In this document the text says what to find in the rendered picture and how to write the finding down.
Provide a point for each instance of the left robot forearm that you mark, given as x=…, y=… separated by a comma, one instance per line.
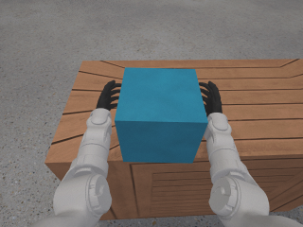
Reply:
x=94, y=147

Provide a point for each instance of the carton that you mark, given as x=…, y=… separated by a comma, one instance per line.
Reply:
x=160, y=115

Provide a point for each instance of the robot left hand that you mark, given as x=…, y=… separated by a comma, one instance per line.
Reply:
x=105, y=98

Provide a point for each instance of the pedestal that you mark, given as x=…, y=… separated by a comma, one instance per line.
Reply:
x=263, y=102

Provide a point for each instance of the robot right upper arm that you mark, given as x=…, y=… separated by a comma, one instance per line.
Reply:
x=241, y=204

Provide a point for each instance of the robot left upper arm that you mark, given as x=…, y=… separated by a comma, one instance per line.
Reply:
x=79, y=202

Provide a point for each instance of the robot right hand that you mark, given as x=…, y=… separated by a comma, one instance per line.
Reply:
x=213, y=99

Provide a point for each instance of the right robot forearm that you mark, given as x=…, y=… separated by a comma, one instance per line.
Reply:
x=222, y=152

